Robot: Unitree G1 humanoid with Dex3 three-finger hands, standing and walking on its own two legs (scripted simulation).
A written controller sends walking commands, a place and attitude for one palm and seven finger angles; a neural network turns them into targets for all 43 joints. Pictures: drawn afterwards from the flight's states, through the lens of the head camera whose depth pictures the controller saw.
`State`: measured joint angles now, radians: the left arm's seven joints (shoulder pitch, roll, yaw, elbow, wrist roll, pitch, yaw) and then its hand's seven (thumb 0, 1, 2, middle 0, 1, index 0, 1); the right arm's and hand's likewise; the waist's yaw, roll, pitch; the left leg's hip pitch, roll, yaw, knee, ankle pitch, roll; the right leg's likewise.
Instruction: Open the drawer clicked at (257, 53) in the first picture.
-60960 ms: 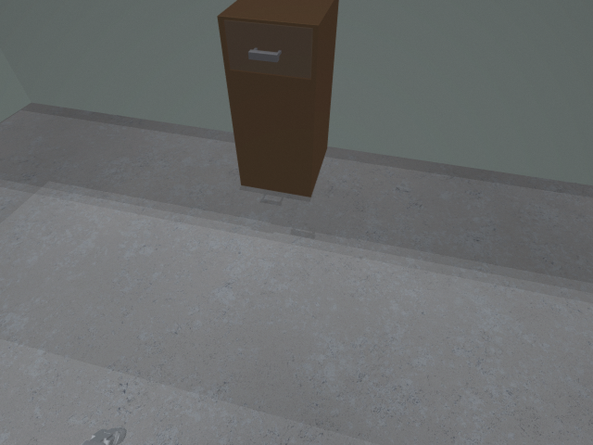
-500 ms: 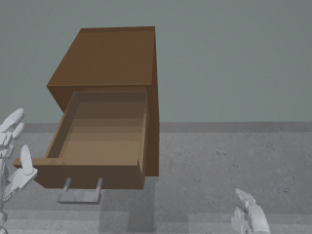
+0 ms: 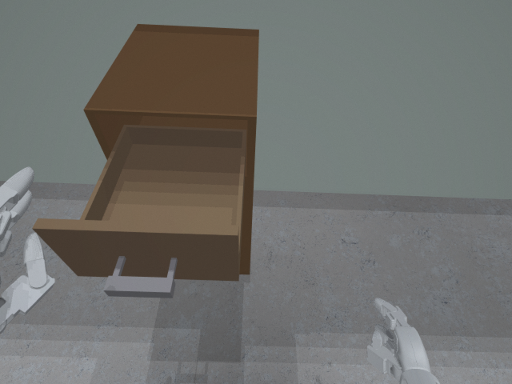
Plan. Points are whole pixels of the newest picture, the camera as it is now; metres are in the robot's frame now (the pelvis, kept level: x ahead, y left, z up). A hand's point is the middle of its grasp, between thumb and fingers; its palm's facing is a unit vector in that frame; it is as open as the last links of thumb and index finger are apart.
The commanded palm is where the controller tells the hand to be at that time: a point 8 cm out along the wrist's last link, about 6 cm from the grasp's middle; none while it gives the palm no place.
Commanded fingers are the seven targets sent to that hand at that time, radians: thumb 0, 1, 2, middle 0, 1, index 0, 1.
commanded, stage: step back with the hand held close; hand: left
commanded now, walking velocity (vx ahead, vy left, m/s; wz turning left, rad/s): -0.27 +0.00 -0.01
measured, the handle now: (144, 274) +0.30 +0.22 -0.05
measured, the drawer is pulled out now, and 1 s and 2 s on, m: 0.30 0.30 0.30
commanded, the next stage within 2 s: stop stepping back and stand still in 0.50 s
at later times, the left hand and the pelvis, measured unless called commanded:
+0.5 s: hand (71, 351) +0.13 +0.19 +0.16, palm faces +0.18 -0.84 -0.51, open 7.4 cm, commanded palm +0.05 +0.25 +0.18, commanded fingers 0.00 0.90 0.90 -0.20 -0.30 -0.20 -0.30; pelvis -0.10 -0.02 -0.01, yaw -3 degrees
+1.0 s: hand out of the picture -0.02 +0.17 +0.18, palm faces +0.34 -0.80 -0.49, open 7.4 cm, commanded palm -0.08 +0.23 +0.18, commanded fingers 0.00 0.90 0.90 -0.20 -0.30 -0.20 -0.30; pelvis -0.20 -0.06 +0.00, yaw +2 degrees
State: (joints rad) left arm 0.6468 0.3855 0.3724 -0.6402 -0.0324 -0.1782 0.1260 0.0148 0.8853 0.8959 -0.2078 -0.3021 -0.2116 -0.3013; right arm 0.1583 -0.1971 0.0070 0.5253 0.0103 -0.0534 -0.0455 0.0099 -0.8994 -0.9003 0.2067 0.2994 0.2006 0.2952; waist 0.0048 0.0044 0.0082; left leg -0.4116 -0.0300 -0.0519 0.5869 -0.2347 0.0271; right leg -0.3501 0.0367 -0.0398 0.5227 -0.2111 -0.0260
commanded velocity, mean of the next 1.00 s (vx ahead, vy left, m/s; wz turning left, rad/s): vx -0.13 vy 0.04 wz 0.01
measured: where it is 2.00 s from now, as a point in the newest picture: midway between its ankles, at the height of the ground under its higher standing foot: outside the picture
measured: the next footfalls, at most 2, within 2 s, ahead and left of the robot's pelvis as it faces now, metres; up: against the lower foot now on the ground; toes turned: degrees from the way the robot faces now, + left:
right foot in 0.48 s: -0.15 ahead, -0.12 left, +0.00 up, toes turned -2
left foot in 0.78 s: -0.15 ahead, +0.06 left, +0.00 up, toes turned +2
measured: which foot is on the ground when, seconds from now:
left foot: down 0.00-0.54, up 0.56-0.76, down 0.78-1.00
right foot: down 0.00-0.14, up 0.16-0.46, down 0.48-1.00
